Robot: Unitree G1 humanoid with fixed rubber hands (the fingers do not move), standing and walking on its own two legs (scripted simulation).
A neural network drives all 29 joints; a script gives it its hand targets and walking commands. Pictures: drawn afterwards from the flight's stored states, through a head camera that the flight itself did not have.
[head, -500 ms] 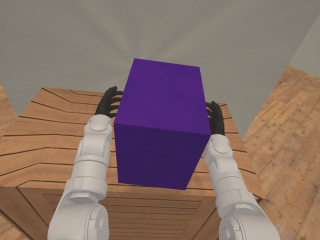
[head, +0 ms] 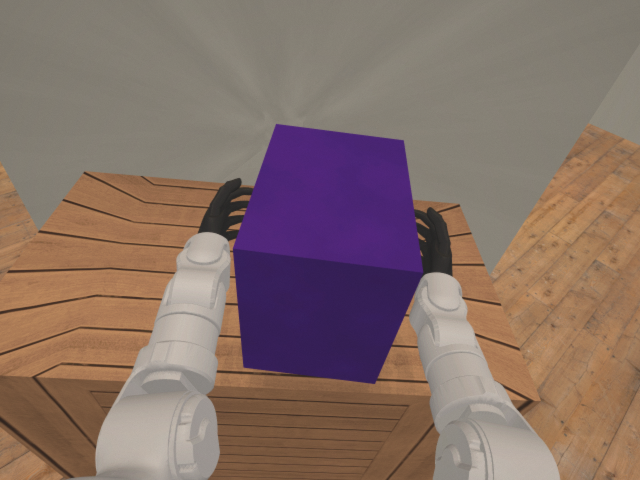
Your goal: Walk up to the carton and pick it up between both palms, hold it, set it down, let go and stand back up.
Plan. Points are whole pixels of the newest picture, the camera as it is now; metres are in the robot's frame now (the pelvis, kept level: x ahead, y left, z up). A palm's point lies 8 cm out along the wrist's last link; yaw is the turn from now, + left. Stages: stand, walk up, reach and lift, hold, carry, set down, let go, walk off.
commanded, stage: set down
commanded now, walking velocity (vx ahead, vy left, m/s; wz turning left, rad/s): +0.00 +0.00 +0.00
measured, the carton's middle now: (324, 252) +0.45 -0.01 +0.05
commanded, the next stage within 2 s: none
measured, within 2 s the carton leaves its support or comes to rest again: rests again in 1.44 s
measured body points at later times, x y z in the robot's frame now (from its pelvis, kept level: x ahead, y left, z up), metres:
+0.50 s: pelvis +0.00 +0.00 +0.00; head +0.01 +0.03 +0.45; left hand +0.43 +0.15 +0.09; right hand +0.40 -0.14 +0.09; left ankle -0.02 +0.08 -0.75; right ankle +0.00 -0.11 -0.75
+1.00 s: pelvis +0.02 +0.00 +0.00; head +0.06 +0.03 +0.45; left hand +0.45 +0.15 +0.06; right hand +0.42 -0.14 +0.05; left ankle -0.02 +0.08 -0.75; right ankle +0.00 -0.11 -0.75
